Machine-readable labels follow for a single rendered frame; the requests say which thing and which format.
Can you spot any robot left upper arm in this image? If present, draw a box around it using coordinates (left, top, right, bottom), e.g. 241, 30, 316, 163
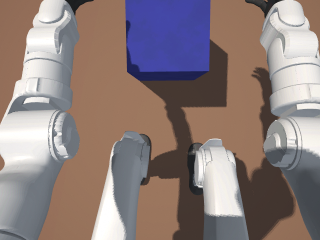
0, 109, 80, 240

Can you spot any robot right upper arm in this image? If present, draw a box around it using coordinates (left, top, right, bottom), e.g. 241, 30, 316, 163
263, 116, 320, 240

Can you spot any left robot foot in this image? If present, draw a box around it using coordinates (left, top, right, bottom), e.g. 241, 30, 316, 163
140, 134, 151, 185

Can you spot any robot right hand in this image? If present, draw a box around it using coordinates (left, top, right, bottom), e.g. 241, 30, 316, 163
245, 0, 284, 18

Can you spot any carton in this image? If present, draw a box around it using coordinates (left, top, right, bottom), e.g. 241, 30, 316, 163
125, 0, 211, 81

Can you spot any robot foot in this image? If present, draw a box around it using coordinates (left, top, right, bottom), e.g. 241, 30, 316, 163
187, 142, 203, 195
140, 134, 151, 185

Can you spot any left robot forearm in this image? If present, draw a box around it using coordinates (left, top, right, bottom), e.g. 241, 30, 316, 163
0, 0, 80, 157

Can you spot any right robot forearm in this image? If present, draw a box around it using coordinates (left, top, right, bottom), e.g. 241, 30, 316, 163
259, 0, 320, 118

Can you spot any robot left hand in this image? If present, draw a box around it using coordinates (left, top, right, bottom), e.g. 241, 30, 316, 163
65, 0, 94, 15

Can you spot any right robot foot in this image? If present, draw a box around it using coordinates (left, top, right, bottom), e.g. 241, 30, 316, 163
187, 142, 203, 195

